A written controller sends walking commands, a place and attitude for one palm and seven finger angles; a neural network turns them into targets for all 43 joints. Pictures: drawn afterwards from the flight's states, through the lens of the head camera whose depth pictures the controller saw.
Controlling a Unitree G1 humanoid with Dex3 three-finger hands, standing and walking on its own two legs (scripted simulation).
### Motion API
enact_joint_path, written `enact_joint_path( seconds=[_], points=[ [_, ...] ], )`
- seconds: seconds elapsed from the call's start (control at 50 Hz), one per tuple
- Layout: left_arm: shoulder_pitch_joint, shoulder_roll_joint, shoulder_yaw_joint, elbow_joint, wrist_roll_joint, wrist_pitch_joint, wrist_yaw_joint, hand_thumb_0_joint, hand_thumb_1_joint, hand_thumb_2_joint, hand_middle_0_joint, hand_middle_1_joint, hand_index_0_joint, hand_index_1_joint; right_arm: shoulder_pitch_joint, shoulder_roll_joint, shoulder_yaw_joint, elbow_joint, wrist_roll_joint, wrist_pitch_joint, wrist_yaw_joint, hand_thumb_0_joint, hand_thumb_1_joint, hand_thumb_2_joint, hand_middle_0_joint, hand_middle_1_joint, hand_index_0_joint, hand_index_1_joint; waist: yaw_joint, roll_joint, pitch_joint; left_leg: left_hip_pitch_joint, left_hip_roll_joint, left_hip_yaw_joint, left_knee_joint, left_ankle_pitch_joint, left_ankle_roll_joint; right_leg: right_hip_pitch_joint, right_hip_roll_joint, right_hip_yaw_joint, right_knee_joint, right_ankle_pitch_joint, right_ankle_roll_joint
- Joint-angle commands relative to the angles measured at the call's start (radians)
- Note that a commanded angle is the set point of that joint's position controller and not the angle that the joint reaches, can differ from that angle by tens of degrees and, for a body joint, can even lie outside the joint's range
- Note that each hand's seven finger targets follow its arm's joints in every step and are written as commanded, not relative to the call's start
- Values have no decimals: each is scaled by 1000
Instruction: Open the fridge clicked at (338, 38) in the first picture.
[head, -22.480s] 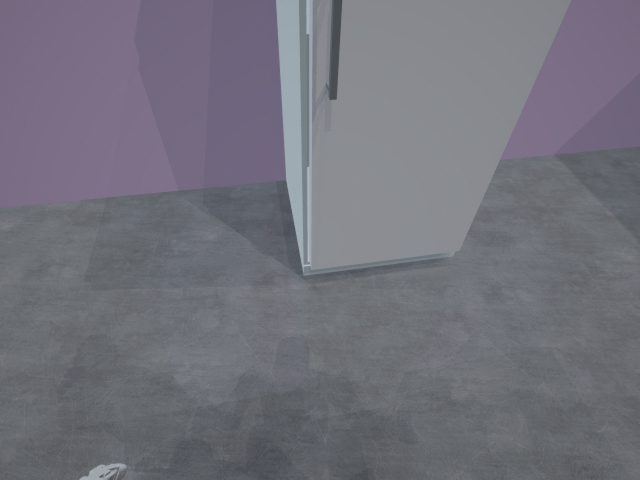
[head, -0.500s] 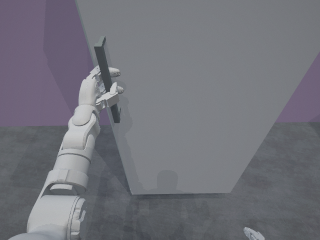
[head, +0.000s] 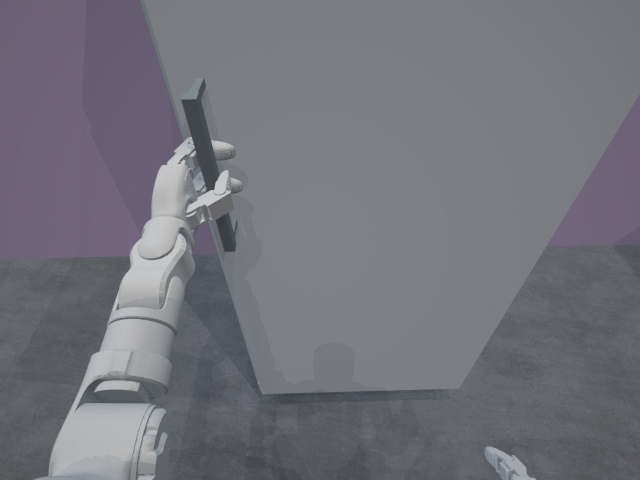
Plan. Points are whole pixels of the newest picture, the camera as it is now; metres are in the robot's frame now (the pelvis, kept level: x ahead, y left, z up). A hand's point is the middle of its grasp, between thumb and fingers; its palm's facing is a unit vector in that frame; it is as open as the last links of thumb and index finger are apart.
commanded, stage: grip the handle and tug to test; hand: left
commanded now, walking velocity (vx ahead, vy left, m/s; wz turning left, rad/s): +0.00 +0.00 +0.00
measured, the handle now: (216, 176) +0.47 +0.17 +0.15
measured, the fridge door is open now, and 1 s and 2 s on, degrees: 0 9 29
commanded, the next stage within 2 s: pull the door a little, standing still in 0.14 s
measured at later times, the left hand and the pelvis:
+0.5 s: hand (226, 198) +0.41 +0.14 +0.17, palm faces +0.07 -1.00 +0.01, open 5.6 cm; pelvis +0.03 +0.00 +0.00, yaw -1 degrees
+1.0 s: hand (224, 248) +0.33 +0.12 +0.16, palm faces -0.02 -0.97 -0.23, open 6.3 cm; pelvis +0.10 -0.01 +0.01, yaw -8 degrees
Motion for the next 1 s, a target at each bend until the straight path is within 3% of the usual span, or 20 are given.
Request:
enact_joint_path(
  seconds=[0.0, 0.02, 0.1, 0.2, 0.22, 0.24, 0.28, 0.38, 0.4, 0.58, 0.7, 0.78, 0.86, 0.88, 0.9, 0.92, 0.94, 0.96, 0.98],
  points=[
    [-273, 107, 18, -331, -17, -60, -19, 0, 900, 900, -450, -1400, -450, -1400, -93, -125, -53, -160, -3, -50, 2, 0, -900, -900, 200, 300, 200, 300, 46, -46, -327, 219, -20, -84, 4, 380, 29, 47, 14, 49, -12, 466, 5],
    [-263, 90, -1, -360, -18, -53, -21, 0, 900, 900, -450, -1400, -450, -1400, -100, -122, -51, -164, -2, -48, 4, 0, -900, -900, 200, 300, 200, 300, 41, -37, -318, 222, -18, -80, 3, 394, 29, 43, 14, 48, -9, 488, 6],
    [-124, 95, 10, -474, -20, -24, -23, 0, 900, 900, -450, -1400, -450, -1400, -118, -122, -52, -193, -6, -40, 14, 0, -900, -900, 200, 300, 200, 300, 63, -45, -340, 231, -17, -72, 7, 474, 27, 94, 10, 47, 4, 566, 7],
    [-83, 97, 4, -570, -16, 32, -18, 0, 900, 900, -450, -1400, -450, -1400, -134, -120, -53, -203, -5, -23, 12, 0, -900, -900, 200, 300, 200, 300, 53, -30, -315, 249, -10, -68, 16, 526, 25, 83, 11, 47, 4, 602, 11],
    [-87, 84, -7, -586, -18, 46, -16, 0, 900, 900, -450, -1400, -450, -1400, -138, -116, -50, -204, -6, -21, 12, 0, -900, -900, 200, 300, 200, 300, 50, 0, -313, 254, -11, -70, 16, 529, 24, 73, 11, 48, 3, 604, 11],
    [-138, 149, 49, -552, -14, 60, -7, 0, 900, 900, -450, -1400, -450, -1400, -127, -124, -51, -186, -6, -13, 6, 0, -900, -900, 200, 300, 200, 300, 40, -33, -301, 250, -11, -70, 17, 510, 23, 63, 15, 48, -4, 599, 10],
    [-211, 124, 28, -521, -9, 85, -5, 0, 900, 900, -450, -1400, -450, -1400, -123, -121, -49, -178, -9, -5, -4, 0, -900, -900, 200, 300, 200, 300, 23, -30, -285, 245, -17, -69, 19, 486, 25, 42, 15, 50, -8, 588, 12],
    [-84, 100, 20, -589, -16, 98, -8, 0, 900, 900, -450, -1400, -450, -1400, -134, -114, -48, -196, -14, 2, 0, 0, -900, -900, 200, 300, 200, 300, 45, -38, -333, 264, -17, -72, 26, 570, 23, 87, 7, 45, 11, 664, 13],
    [-33, 112, 30, -585, -16, 95, -10, 0, 900, 900, -450, -1400, -450, -1400, -134, -118, -49, -200, -16, 5, 2, 0, -900, -900, 200, 300, 200, 300, 56, -67, -337, 257, -13, -72, 26, 587, 25, 107, 5, 45, 14, 679, 13],
    [280, 102, 34, -845, -35, 115, -42, 0, 900, 900, -450, -1400, -450, -1400, -188, -99, -37, -275, -16, 17, 25, 0, -900, -900, 200, 300, 200, 300, 87, -31, -335, 233, -13, -74, 23, 619, 24, 149, -1, 49, 33, 746, 18],
    [624, 101, 52, -1112, -53, 142, -39, 0, 900, 900, -450, -1400, -450, -1400, -212, -84, -34, -320, -16, 10, 44, 0, -900, -900, 200, 300, 200, 300, 109, -12, -322, 184, -12, -80, 36, 630, 20, 164, -3, 43, 59, 771, 20],
    [856, 64, 26, -1323, -64, 148, -36, 0, 900, 900, -450, -1400, -450, -1400, -220, -69, -30, -334, -20, -8, 57, 0, -900, -900, 200, 300, 200, 300, 103, -6, -283, 155, -12, -87, 51, 610, 18, 130, -6, 32, 75, 777, 32],
    [1104, 45, 5, -1517, -69, 120, -33, 0, 900, 900, -450, -1400, -450, -1400, -205, -63, -33, -339, -25, -41, 63, 0, -900, -900, 200, 300, 200, 300, 100, 16, -221, 136, -7, -101, 79, 629, 13, 83, -7, 15, 90, 758, 32],
    [636, 387, 190, -1446, 75, -32, 51, 0, 900, 900, -450, -1400, -450, -1400, -146, -143, -44, -310, -50, -15, 21, 0, -900, -900, 200, 300, 200, 300, 9, -19, -115, 94, -7, -99, 127, 578, 41, -7, -34, 111, 33, 781, 61],
    [715, 333, 199, -1382, 79, -95, 80, 0, 900, 900, -450, -1400, -450, -1400, -126, -107, -57, -283, -64, -19, 2, 0, -900, -900, 200, 300, 200, 300, 8, -42, -78, 87, -6, -132, 140, 536, 32, -33, -74, 99, 2, 791, 42],
    [955, 148, 42, -1271, 82, -114, 69, 0, 900, 900, -450, -1400, -450, -1400, -135, -97, -44, -287, -72, -18, -5, 0, -900, -900, 200, 300, 200, 300, 3, -53, -97, 117, -6, -137, 124, 627, 35, -9, -58, 40, 64, 814, 45],
    [1022, 120, -6, -1281, 84, -132, 62, 0, 900, 900, -450, -1400, -450, -1400, -127, -105, -39, -308, -72, -10, -5, 0, -900, -900, 200, 300, 200, 300, 4, 14, -116, 171, 2, -141, 106, 805, 45, -34, -27, 9, 130, 797, 69],
    [1031, 129, -10, -1303, 85, -148, 62, 0, 900, 900, -450, -1400, -450, -1400, -116, -112, -43, -312, -73, -2, 0, 0, -900, -900, 200, 300, 200, 300, -6, 71, -130, 264, 25, -177, 82, 1003, 57, -106, 11, -6, 214, 655, 87],
    [1034, 133, -13, -1327, 89, -159, 66, 0, 900, 900, -450, -1400, -450, -1400, -108, -112, -51, -314, -79, 1, 6, 0, -900, -900, 200, 300, 200, 300, -13, 134, -135, 389, 66, -228, 56, 1183, 75, -235, 48, -7, 284, 379, 94]
  ],
)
